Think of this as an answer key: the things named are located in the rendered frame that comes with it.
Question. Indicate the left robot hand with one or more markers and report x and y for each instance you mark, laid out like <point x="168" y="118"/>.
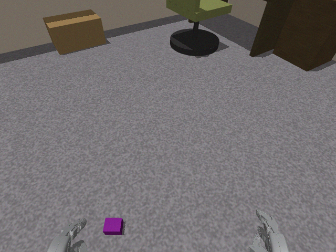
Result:
<point x="62" y="242"/>

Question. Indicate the right robot hand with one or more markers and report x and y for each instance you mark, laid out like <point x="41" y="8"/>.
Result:
<point x="273" y="239"/>

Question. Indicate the office chair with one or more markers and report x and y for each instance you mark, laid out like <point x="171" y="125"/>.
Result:
<point x="196" y="42"/>

